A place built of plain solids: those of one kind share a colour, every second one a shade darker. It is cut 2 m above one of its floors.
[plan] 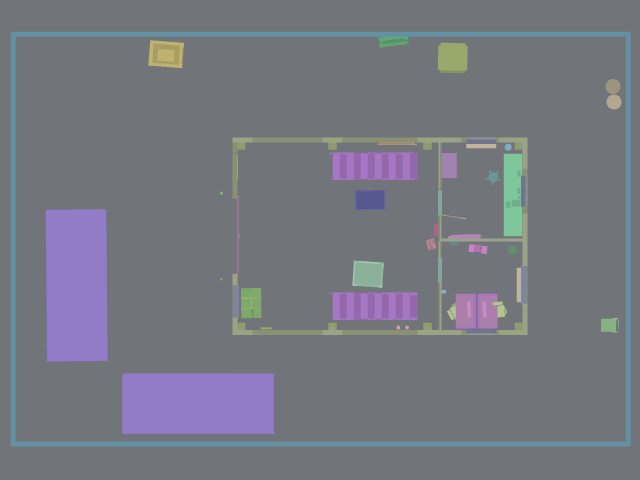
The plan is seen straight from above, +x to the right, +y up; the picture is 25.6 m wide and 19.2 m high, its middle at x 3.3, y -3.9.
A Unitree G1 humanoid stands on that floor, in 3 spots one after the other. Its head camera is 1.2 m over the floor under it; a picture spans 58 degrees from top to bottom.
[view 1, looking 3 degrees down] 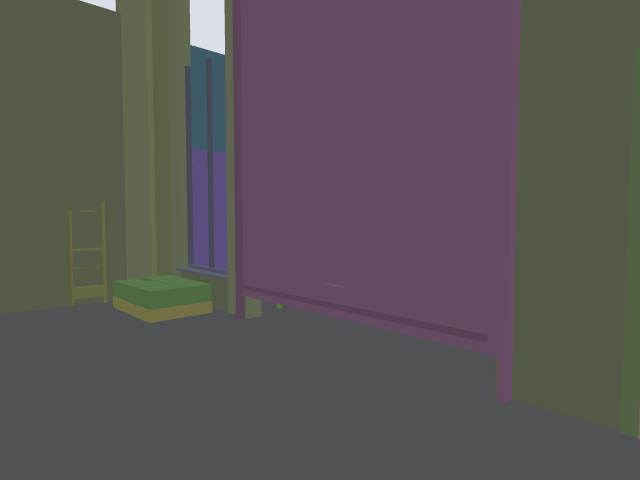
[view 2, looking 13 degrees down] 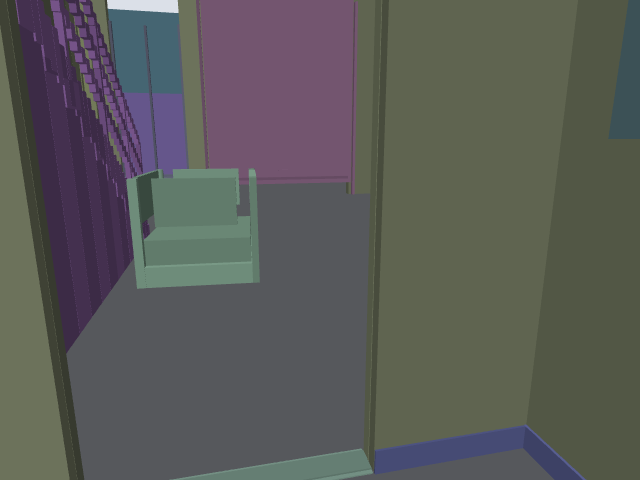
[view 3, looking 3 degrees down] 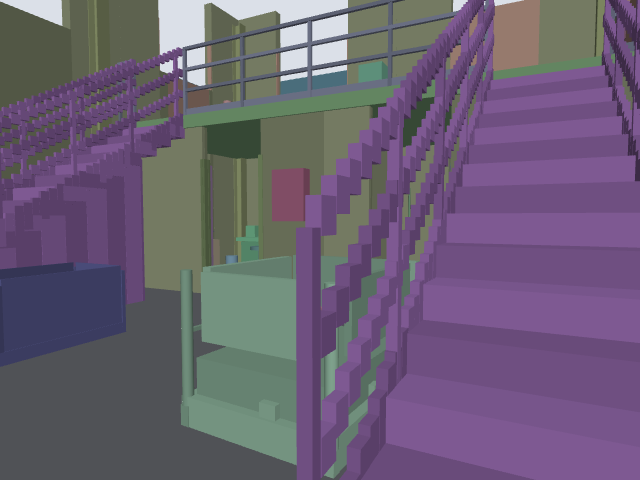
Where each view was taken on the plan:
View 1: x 2.84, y -0.95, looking -133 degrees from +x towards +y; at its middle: sectional_door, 4.12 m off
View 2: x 9.45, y -5.10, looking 167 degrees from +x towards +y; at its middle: ground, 5.33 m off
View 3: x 2.84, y -6.55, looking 27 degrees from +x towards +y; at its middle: stair_openriser_grating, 1.11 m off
